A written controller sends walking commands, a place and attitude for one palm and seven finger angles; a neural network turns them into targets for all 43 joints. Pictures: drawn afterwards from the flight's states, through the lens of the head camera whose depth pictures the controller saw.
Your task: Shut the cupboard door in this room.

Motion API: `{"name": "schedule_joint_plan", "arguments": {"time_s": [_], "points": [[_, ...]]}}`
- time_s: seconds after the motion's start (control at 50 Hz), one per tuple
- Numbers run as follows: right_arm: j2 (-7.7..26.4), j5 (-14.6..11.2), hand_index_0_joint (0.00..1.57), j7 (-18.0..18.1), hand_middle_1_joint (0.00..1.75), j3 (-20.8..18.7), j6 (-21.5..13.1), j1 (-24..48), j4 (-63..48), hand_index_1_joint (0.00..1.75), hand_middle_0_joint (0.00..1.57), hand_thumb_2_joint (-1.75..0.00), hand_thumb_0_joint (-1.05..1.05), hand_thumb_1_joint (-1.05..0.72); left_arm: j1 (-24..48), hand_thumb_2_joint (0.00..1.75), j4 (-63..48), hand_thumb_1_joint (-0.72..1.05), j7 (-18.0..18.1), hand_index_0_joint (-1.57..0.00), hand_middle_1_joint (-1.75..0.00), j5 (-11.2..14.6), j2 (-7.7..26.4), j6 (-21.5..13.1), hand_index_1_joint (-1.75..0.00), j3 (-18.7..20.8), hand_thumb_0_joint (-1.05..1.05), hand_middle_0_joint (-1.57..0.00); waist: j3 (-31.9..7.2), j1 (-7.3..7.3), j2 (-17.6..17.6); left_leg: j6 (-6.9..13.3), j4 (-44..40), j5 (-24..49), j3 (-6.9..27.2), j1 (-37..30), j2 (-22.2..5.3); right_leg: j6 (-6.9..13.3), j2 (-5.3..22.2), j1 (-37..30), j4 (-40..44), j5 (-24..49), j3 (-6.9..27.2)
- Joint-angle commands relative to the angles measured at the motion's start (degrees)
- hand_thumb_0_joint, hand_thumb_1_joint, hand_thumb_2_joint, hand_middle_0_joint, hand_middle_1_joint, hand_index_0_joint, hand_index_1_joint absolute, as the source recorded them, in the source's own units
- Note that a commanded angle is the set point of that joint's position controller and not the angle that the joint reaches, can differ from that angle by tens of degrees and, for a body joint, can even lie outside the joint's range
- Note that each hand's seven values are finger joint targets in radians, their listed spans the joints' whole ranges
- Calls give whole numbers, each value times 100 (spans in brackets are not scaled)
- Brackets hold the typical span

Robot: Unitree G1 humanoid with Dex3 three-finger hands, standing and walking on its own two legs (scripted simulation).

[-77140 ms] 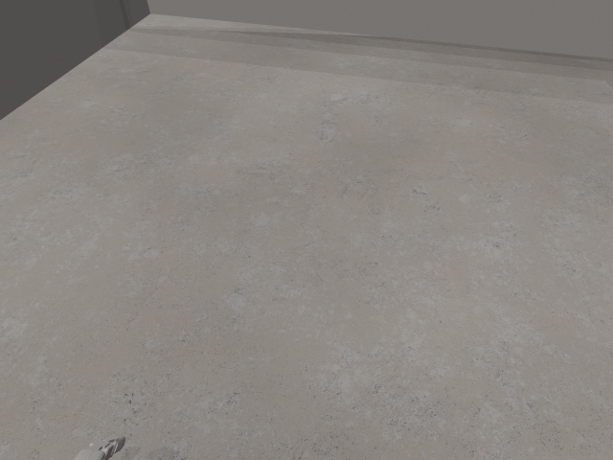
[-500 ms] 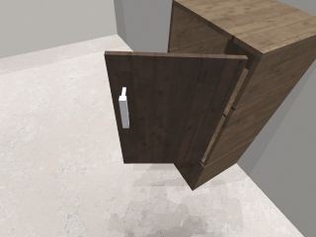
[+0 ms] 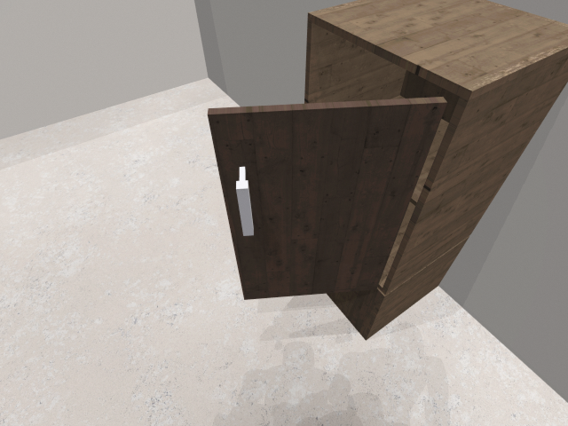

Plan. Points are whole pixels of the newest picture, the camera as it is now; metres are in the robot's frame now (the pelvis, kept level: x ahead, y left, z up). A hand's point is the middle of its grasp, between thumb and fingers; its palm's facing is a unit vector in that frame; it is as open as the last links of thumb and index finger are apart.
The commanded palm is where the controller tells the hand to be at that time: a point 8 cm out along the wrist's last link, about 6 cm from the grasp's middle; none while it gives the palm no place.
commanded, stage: come to a stop and stand still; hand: left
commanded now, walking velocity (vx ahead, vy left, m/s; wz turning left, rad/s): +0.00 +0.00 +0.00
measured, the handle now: (245, 202) +0.49 +0.10 +0.02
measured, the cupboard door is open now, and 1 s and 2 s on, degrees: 61 61 61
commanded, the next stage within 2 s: look again from close up in 0.64 s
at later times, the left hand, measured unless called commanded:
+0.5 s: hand out of the picture +0.02 +0.17 -0.17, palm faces +0.03 -0.98 -0.20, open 7.3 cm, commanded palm none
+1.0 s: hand out of the picture +0.02 +0.15 -0.17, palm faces +0.04 -0.98 -0.18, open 7.3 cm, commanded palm none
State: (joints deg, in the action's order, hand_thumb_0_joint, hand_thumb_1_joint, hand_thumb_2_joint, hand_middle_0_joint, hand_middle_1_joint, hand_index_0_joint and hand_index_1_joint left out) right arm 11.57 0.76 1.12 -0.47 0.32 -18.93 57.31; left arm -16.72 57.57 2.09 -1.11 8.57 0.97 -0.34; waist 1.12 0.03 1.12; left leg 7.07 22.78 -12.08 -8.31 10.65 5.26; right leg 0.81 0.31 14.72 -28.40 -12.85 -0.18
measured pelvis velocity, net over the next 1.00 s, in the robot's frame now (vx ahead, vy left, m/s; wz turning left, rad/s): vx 0.03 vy -0.01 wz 0.01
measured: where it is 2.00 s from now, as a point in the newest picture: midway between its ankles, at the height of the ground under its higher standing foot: outside the picture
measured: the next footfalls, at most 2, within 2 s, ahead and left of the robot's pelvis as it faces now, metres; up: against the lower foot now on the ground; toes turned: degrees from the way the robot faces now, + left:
none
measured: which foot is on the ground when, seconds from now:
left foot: down 0.00-1.00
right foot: down 0.00-1.00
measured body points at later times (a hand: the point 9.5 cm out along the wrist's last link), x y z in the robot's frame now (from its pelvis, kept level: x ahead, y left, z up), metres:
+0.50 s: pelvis +0.02 +0.00 +0.00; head +0.03 +0.00 +0.45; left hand +0.02 +0.23 -0.15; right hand +0.03 -0.22 -0.16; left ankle +0.01 +0.04 -0.74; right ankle +0.03 -0.12 -0.74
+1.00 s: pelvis +0.03 -0.01 +0.01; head +0.04 -0.01 +0.45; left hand +0.02 +0.20 -0.16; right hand +0.03 -0.23 -0.16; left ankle +0.01 +0.04 -0.74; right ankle +0.03 -0.12 -0.74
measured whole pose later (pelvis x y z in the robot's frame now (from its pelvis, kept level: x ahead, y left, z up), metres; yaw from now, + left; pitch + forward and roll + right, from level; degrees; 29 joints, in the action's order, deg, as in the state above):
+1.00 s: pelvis +0.03 -0.01 +0.01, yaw +1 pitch -1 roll +0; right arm 8.0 0.4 2.2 1.0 -1.6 -16.7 65.0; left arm -16.8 64.4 2.6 -0.7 7.2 -0.1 -1.0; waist 2.1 -0.3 0.0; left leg 5.8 19.0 -12.6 -6.7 6.0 4.8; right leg 1.2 -0.4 9.8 -24.5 -13.8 -1.3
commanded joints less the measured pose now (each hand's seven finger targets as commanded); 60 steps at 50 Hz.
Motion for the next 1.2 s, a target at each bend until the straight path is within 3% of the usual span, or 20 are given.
{"name": "schedule_joint_plan", "arguments": {"time_s": [0.0,0.08,0.22,0.3,0.44,0.6,1.0,1.18], "points": [[521,17,20,74,30,-58,-191,43,-230,30,20,-90,0,-90,-169,90,-160,90,-4,-20,-30,9,584,-69,-30,116,0,-20,274,-73,210,-410,-1336,-837,1741,346,-1417,263,315,67,208,-202,396],[504,18,20,93,30,-53,-190,-52,-69,30,20,-90,0,-90,-142,90,-41,90,-6,-20,-30,2,548,-55,-30,103,0,-20,297,-63,115,-454,-1359,-779,1748,253,-1441,250,337,103,235,-143,370],[449,9,20,100,30,-29,-220,-168,156,30,20,-90,0,-90,-71,90,98,90,9,-20,-30,27,479,-98,-30,64,0,-20,183,6,-180,-462,-1121,-43,1537,-12,-1385,237,441,-11,428,174,478],[398,-2,20,117,30,-2,-254,-197,253,30,20,-90,0,-90,-108,90,182,90,22,-20,-30,44,458,-126,-30,48,0,-20,10,29,-105,-465,-891,871,1346,-308,-1316,212,469,-100,461,393,505],[327,-11,20,143,30,21,-255,-174,382,30,20,-90,0,-90,-159,90,303,90,42,-20,-30,41,423,-128,-30,29,0,-20,162,38,-200,-454,-769,1380,1272,-429,-1299,183,484,-102,517,479,498],[307,-12,20,146,30,38,-258,-89,476,30,20,-90,0,-90,-252,90,406,90,36,-20,-30,46,390,-131,-30,9,0,-20,252,26,-111,-445,-868,937,1278,-379,-1274,185,512,-140,595,411,520],[142,-21,20,160,30,74,-288,-220,668,30,20,-90,0,-90,-366,90,506,90,53,-20,-30,55,295,-186,-30,-8,0,-20,209,4,-250,-410,-747,1026,1187,-371,-1219,223,561,-343,707,682,567],[59,-18,20,166,30,83,-285,-269,727,30,20,-90,0,-90,-400,90,525,90,62,-20,-30,56,280,-190,-30,-4,0,-20,289,-6,-116,-415,-738,991,1162,-326,-1217,238,549,-336,729,669,569]]}}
